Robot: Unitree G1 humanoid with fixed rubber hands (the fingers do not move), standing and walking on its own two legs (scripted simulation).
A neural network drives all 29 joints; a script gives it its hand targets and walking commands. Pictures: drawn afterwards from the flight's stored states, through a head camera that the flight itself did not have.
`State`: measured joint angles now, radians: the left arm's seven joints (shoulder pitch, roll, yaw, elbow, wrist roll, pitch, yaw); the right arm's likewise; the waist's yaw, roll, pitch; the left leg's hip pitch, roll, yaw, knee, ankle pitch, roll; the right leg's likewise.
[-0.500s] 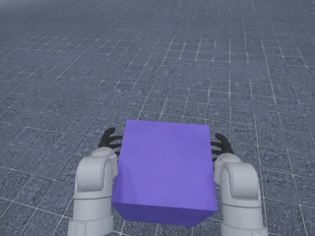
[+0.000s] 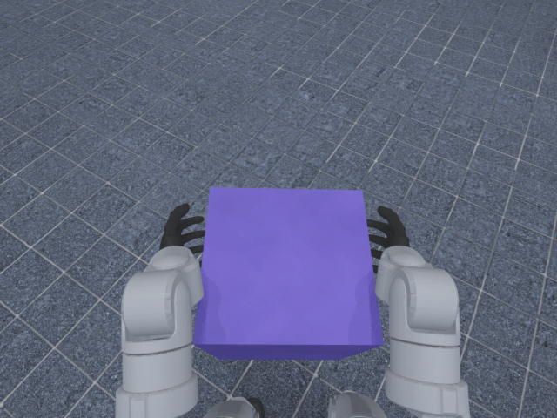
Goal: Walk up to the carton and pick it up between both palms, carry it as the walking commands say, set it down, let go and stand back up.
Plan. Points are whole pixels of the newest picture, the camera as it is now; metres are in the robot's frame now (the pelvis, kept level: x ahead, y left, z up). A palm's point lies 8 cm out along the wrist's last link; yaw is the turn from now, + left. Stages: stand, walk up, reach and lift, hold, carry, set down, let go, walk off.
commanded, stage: carry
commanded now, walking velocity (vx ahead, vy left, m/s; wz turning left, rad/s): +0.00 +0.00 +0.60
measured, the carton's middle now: (282, 284) +0.31 +0.02 -0.04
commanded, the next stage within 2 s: none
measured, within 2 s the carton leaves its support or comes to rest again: neither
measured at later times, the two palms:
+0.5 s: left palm (139, 302) +0.22 +0.17 +0.12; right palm (389, 266) +0.28 -0.11 +0.09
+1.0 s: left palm out of the picture +0.12 +0.30 +0.08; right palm (253, 280) +0.27 +0.06 +0.07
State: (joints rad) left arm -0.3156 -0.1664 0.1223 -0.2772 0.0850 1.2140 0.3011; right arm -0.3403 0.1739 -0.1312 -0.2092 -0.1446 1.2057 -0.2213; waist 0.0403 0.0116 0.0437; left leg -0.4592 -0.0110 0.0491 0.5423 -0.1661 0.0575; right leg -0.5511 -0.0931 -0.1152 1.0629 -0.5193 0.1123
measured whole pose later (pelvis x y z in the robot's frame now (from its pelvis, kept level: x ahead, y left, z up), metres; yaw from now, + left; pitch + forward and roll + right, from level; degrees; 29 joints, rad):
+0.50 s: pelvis -0.04 -0.03 +0.02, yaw +16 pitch +3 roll +6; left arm -0.33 -0.17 0.16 -0.21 0.13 1.22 0.22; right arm -0.34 0.17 -0.11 -0.20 -0.13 1.26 -0.28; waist -0.03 0.00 -0.04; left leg -0.61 0.01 0.01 1.17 -0.32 -0.05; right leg -0.22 -0.16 -0.25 0.50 -0.32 -0.03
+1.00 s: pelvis -0.06 +0.01 +0.00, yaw +31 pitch +3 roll +0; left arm -0.32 -0.17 0.14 -0.28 0.10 1.20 0.26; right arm -0.32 0.17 -0.10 -0.24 -0.14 1.21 -0.24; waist 0.03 0.03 0.05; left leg -0.39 -0.03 0.06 0.53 -0.20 0.07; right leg -0.55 -0.08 -0.07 1.03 -0.54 0.10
